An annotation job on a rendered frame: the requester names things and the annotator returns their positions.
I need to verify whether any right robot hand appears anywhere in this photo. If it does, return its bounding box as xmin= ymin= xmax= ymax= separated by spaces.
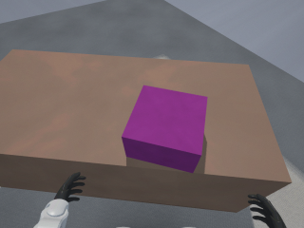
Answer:
xmin=248 ymin=194 xmax=287 ymax=228

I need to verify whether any left robot hand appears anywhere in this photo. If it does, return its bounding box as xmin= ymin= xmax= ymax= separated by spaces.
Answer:
xmin=54 ymin=172 xmax=86 ymax=202

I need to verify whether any pedestal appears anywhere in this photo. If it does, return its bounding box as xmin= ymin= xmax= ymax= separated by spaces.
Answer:
xmin=0 ymin=49 xmax=292 ymax=213

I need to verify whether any robot left forearm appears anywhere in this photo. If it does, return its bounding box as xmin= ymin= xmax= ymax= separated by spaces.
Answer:
xmin=33 ymin=199 xmax=69 ymax=228

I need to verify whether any carton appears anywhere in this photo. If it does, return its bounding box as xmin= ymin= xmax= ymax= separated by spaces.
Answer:
xmin=122 ymin=85 xmax=208 ymax=173

